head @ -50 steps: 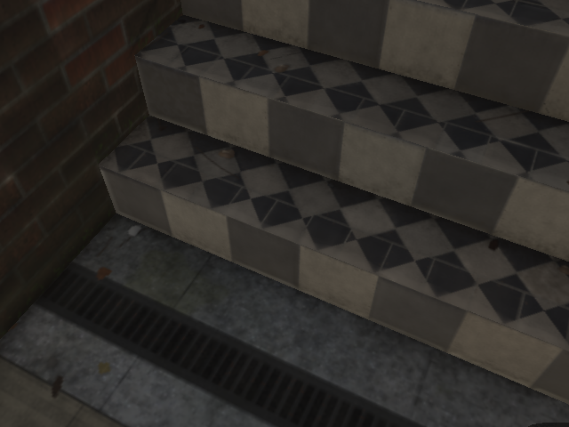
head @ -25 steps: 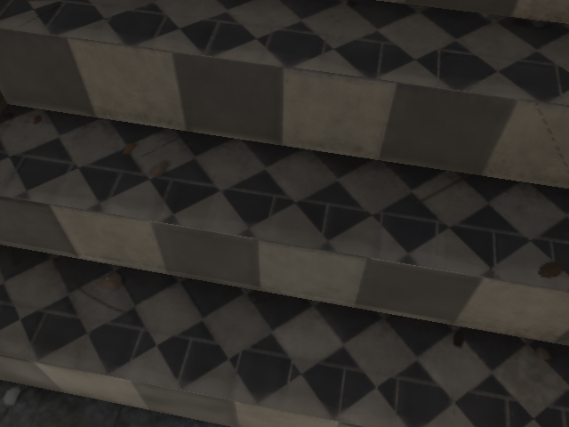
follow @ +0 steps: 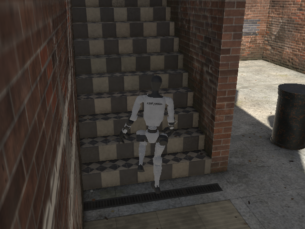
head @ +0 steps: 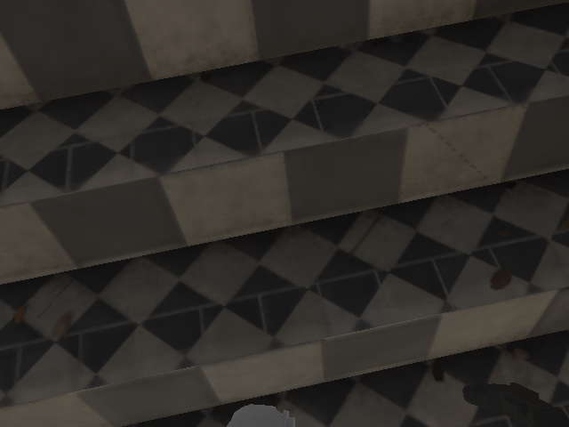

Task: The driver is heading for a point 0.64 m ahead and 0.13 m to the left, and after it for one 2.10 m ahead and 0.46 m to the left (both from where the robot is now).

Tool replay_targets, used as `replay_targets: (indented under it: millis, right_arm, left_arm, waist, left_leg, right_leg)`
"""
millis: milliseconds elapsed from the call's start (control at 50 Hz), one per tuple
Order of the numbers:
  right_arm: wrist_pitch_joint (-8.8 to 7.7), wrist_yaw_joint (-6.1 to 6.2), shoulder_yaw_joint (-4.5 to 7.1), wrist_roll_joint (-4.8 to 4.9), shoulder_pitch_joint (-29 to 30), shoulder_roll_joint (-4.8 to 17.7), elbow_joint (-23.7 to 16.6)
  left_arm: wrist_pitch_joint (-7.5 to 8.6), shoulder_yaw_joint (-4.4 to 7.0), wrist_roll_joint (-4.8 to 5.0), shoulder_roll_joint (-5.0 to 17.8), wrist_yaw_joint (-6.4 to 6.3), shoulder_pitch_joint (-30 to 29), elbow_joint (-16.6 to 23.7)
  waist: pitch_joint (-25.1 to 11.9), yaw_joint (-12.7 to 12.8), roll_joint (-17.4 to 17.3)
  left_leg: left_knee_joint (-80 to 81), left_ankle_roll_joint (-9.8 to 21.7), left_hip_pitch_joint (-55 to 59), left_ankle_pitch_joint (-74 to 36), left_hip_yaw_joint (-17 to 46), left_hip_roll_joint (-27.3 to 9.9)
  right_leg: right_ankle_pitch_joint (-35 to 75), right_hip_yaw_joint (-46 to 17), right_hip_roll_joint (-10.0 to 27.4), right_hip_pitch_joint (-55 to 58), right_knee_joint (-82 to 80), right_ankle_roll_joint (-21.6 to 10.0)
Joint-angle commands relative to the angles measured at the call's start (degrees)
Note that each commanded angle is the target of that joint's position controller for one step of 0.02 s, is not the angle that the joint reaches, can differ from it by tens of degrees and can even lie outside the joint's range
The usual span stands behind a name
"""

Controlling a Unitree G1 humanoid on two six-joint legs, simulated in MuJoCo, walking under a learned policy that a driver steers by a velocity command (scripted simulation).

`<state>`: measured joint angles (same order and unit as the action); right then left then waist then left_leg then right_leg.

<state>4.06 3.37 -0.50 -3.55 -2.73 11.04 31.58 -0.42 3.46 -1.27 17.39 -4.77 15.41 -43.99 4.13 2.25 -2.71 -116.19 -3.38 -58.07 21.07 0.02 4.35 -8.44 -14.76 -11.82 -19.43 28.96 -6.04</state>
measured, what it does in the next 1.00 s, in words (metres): climbs: left foot 0.21 m higher, then right foot 0.21 m higher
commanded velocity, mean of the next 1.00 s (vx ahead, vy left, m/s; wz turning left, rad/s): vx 0.78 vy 0.00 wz -0.10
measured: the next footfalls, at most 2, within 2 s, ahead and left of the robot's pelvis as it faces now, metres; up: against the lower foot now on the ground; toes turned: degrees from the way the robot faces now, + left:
left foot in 0.44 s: +0.21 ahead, +0.35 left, +0.21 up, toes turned +18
right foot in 0.94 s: +0.48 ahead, +0.30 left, +0.41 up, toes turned +4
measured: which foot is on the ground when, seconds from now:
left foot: up 0.00-0.42, down 0.44-0.94, up 0.96-1.00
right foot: down 0.00-0.48, up 0.50-0.92, down 0.94-1.00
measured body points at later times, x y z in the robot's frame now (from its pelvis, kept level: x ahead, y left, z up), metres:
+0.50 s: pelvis +0.13 +0.21 +0.04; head +0.15 +0.22 +0.49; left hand +0.12 +0.48 -0.10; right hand +0.42 +0.04 +0.00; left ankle +0.18 +0.33 -0.53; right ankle +0.06 -0.05 -0.67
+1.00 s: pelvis +0.41 +0.31 +0.28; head +0.41 +0.35 +0.73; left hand +0.52 +0.57 +0.15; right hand +0.51 +0.06 +0.17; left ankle +0.24 +0.39 -0.32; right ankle +0.44 +0.29 -0.33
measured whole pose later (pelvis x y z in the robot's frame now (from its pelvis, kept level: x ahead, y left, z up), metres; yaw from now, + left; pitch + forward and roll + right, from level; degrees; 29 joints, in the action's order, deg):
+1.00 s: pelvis +0.41 +0.31 +0.28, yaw +0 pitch +1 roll -4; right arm -5.2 0.4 2.5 0.4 -18.8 13.3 46.1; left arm -3.5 3.1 0.5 12.5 0.2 10.4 -41.4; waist -1.2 6.1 0.1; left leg -76.0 3.5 -19.3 -7.6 -2.5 -3.2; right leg -38.0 10.7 -12.2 -40.8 74.4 -13.2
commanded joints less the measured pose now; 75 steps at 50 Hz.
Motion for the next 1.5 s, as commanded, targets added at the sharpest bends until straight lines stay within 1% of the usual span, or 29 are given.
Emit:
replay_targets:
  millis: [20,120,340,400,420,440,460,480,500,520,560,600,740,820,900,940,960,980,1000,1060,1100,1220,1280,1340,1360,1380,1420,1460,1500]
  right_arm:
    - [0.30,-0.55,0.24,0.28,1.7,1.0,-4.9]
    - [-0.15,-0.43,0.97,0.18,3.8,2.4,-7.0]
    - [0.90,-0.57,0.85,1.10,7.4,1.7,-17.7]
    - [1.05,-2.01,-1.26,2.14,1.6,-1.3,-15.8]
    - [0.30,-1.67,0.21,3.98,0.0,2.3,-14.8]
    - [0.02,-2.51,2.22,1.61,-16.2,4.7,-6.1]
    - [-0.77,-2.58,4.12,1.87,-24.2,9.3,-5.3]
    - [-1.22,-0.53,6.79,1.30,-30.9,19.1,-2.7]
    - [-1.46,0.91,7.51,2.84,-28.8,20.5,-0.1]
    - [-2.15,0.87,5.94,2.47,-18.7,17.2,-2.1]
    - [-3.66,-1.48,3.71,0.60,-10.6,9.1,3.3]
    - [-6.14,-4.38,2.21,-0.25,-10.1,1.2,9.8]
    - [-12.70,-4.19,1.54,0.12,-20.7,-1.1,21.8]
    - [-11.08,-0.59,2.73,3.03,-27.0,5.2,22.7]
    - [-11.91,2.70,5.57,9.77,-13.3,19.7,13.6]
    - [-11.50,-1.13,6.73,9.63,-10.0,19.0,9.2]
    - [-11.22,-2.91,5.88,5.20,-5.3,12.2,7.1]
    - [-11.81,-5.11,3.36,1.40,1.2,4.5,-0.9]
    - [-13.11,-6.04,1.57,-1.30,4.6,-0.4,-7.2]
    - [-13.73,-4.19,-2.32,-4.10,10.6,-4.3,-9.2]
    - [-12.75,-3.49,-1.79,-2.81,11.3,0.0,-9.0]
    - [-10.29,-4.32,-4.43,-1.29,25.6,-8.2,-15.1]
    - [-8.28,-3.31,-6.44,0.42,27.9,-9.1,-17.8]
    - [-6.88,0.03,-0.20,3.99,1.8,1.0,-6.2]
    - [-8.49,-0.54,1.25,4.57,-2.1,2.6,-0.5]
    - [-7.40,-0.53,2.61,4.94,-6.5,4.2,2.5]
    - [-6.00,-1.65,3.26,6.98,-6.9,1.9,11.9]
    - [-5.95,-0.26,3.38,3.69,-4.2,-0.5,16.3]
    - [-6.44,-1.24,2.50,3.43,-5.7,-4.7,19.0]
  left_arm:
    - [0.53,0.94,-0.49,5.8,-0.56,7.5,0.6]
    - [3.78,1.82,-0.38,9.1,0.61,8.4,-1.4]
    - [8.43,1.47,-0.85,11.2,2.74,1.8,-5.8]
    - [7.15,0.93,2.35,10.6,2.04,-4.7,-2.3]
    - [6.96,1.04,2.94,11.7,2.31,-1.9,-1.8]
    - [6.04,0.62,3.06,10.7,3.07,3.9,-1.9]
    - [5.99,1.75,3.76,13.5,4.88,0.1,-0.5]
    - [7.23,1.98,3.81,9.4,7.84,-8.4,5.7]
    - [7.55,1.67,-0.50,2.2,8.55,-12.5,6.6]
    - [7.16,-0.18,-2.48,-7.9,7.28,-14.6,10.1]
    - [6.34,-2.51,-3.39,-10.7,5.99,-9.8,10.4]
    - [4.53,-2.50,-2.36,-10.9,3.69,-5.8,8.2]
    - [0.90,-3.26,1.44,-14.1,2.59,-15.0,10.1]
    - [-2.13,-3.94,1.97,-10.7,3.86,-28.8,16.6]
    - [-4.76,-0.71,1.79,-1.7,3.38,7.1,5.3]
    - [-3.16,1.42,0.77,3.7,5.24,8.1,4.7]
    - [-2.27,2.22,3.11,1.9,7.12,0.1,4.9]
    - [-2.36,1.62,1.95,1.2,5.21,-10.6,6.0]
    - [-1.24,-0.52,1.13,-5.6,4.04,-11.0,6.2]
    - [3.29,0.25,-1.58,-2.8,1.08,8.6,-4.0]
    - [5.03,1.61,-1.28,2.8,1.04,13.5,-6.3]
    - [8.67,0.77,-1.89,-0.5,1.55,25.6,-10.4]
    - [6.55,1.07,0.53,0.0,2.56,12.5,-6.6]
    - [9.61,5.00,5.25,10.1,3.22,6.3,-3.0]
    - [9.95,3.97,5.13,5.8,5.56,16.1,-5.4]
    - [9.52,3.72,2.53,4.6,6.81,13.1,-5.4]
    - [8.56,1.13,-2.56,-3.7,6.29,9.6,0.1]
    - [5.99,-0.75,-3.99,-6.5,5.92,5.2,2.1]
    - [4.15,-2.90,-3.12,-11.3,5.32,1.8,5.5]
  waist:
    - [-9.5,1.6,5.8]
    - [-2.9,2.3,7.1]
    - [-1.5,-4.7,7.8]
    - [-7.3,-6.7,8.5]
    - [-10.6,-7.3,10.8]
    - [-22.8,-10.8,10.1]
    - [-24.7,-17.8,5.5]
    - [-27.4,-20.4,-22.8]
    - [-24.2,-18.7,-27.6]
    - [-17.5,-11.6,-22.2]
    - [-5.2,-1.4,-6.3]
    - [-3.9,2.3,-6.3]
    - [3.5,0.8,1.3]
    - [1.7,-2.4,1.0]
    - [-24.6,16.4,-9.7]
    - [-28.0,14.6,-4.1]
    - [-20.7,11.3,9.1]
    - [-16.6,4.1,17.3]
    - [-12.7,0.5,4.6]
    - [1.1,3.1,-6.6]
    - [-3.2,5.8,-3.1]
    - [-9.5,5.9,2.9]
    - [-8.2,-0.1,0.2]
    - [-26.6,-9.0,17.5]
    - [-36.7,-4.2,7.1]
    - [-44.4,-9.4,-13.5]
    - [-34.4,-1.5,-3.7]
    - [-11.0,2.0,8.4]
    - [-3.3,3.4,4.1]
  left_leg:
    - [-4.2,0.6,-8.9,2.2,0.2,-0.8]
    - [-4.3,3.6,-18.9,6.0,8.2,0.9]
    - [2.6,7.1,-17.1,10.4,4.2,-8.9]
    - [30.5,12.8,17.1,14.1,-3.4,-9.5]
    - [40.3,12.7,25.7,21.2,-6.0,-4.5]
    - [36.4,13.4,40.9,19.0,-12.5,5.7]
    - [56.6,14.3,43.6,17.1,4.7,3.7]
    - [89.5,12.5,51.4,33.1,40.8,-8.2]
    - [106.7,6.2,50.1,44.8,60.7,-14.0]
    - [101.6,-0.6,43.3,36.1,54.7,-17.3]
    - [87.2,1.3,32.9,23.5,36.2,-17.1]
    - [82.3,3.2,30.3,10.4,16.9,-14.4]
    - [99.3,2.5,45.0,-18.4,-4.3,-18.3]
    - [118.1,4.2,44.0,-39.8,-11.4,-16.8]
    - [84.5,10.0,52.6,-137.8,-13.7,-21.3]
    - [52.7,13.3,54.4,-121.9,-11.3,-19.4]
    - [29.6,10.1,35.8,-54.5,-7.2,-7.5]
    - [4.5,5.8,13.2,-21.7,1.8,5.2]
    - [-8.8,5.3,8.3,-18.5,8.9,4.5]
    - [-10.1,7.4,-10.3,-6.0,7.0,1.2]
    - [-14.3,4.4,-19.3,7.1,3.6,0.6]
    - [-17.2,9.4,-23.0,20.7,-3.1,-3.2]
    - [30.0,12.0,15.2,14.0,-8.5,-5.4]
    - [48.6,8.9,47.1,-4.0,-10.8,0.3]
    - [57.6,16.4,75.8,-7.3,7.2,-4.3]
    - [76.4,23.5,75.6,-11.8,29.9,-14.1]
    - [73.4,21.3,65.2,-25.2,23.1,-11.0]
    - [83.0,19.6,43.9,-2.8,23.2,-8.5]
    - [87.7,18.2,31.4,1.2,22.5,-6.9]
  right_leg:
    - [12.7,-12.5,19.7,18.9,-5.6,-10.7]
    - [-29.5,-14.5,23.6,21.0,-15.2,-11.1]
    - [-25.2,14.1,31.5,14.2,-32.7,-2.2]
    - [0.0,25.8,30.2,1.5,-40.2,-4.6]
    - [40.7,26.2,29.2,5.2,-30.0,-7.3]
    - [86.2,24.1,31.2,10.7,-9.9,-9.0]
    - [80.4,20.5,28.4,8.1,9.9,-5.1]
    - [39.4,15.3,16.0,-7.8,32.8,-0.7]
    - [3.0,-2.2,3.5,-21.0,61.6,0.2]
    - [4.1,-14.8,1.8,-31.4,81.6,0.7]
    - [10.4,-1.5,7.3,-40.5,88.0,0.4]
    - [8.6,2.8,7.2,-42.3,97.9,-0.3]
    - [-1.5,6.3,3.9,-65.9,113.8,-4.1]
    - [-10.6,25.4,5.6,-53.4,82.3,-4.5]
    - [-21.1,33.1,2.3,-0.9,59.1,-4.9]
    - [-27.1,23.4,-2.4,7.1,30.6,-6.8]
    - [-21.5,9.0,-0.6,8.9,17.1,-11.7]
    - [-29.4,-35.0,10.8,4.0,-3.5,-22.1]
    - [-30.4,-49.7,14.9,-1.4,-13.1,-21.5]
    - [-5.1,-32.8,8.9,7.1,-5.4,-14.5]
    - [25.8,-21.6,10.6,26.7,-3.1,-15.1]
    - [30.6,-12.8,17.8,24.4,-8.9,-11.5]
    - [46.9,1.7,14.6,-3.3,-24.3,-5.3]
    - [117.1,2.2,17.9,4.5,-0.3,-4.0]
    - [94.3,-3.4,11.3,-13.5,19.8,0.6]
    - [6.7,-1.3,1.0,-16.1,52.1,6.2]
    - [-1.2,-0.3,4.5,-25.4,78.6,5.9]
    - [0.3,7.0,8.0,-36.7,80.5,4.8]
    - [-1.6,8.9,8.3,-39.9,89.2,4.0]
Velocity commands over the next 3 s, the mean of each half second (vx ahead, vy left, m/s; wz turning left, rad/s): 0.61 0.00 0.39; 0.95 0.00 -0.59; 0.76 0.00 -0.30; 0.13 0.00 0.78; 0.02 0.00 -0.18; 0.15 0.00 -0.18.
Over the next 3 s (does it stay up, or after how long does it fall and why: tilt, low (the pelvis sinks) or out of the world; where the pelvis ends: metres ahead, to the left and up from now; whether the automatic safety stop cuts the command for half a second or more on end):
stays up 0.70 0.24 0.61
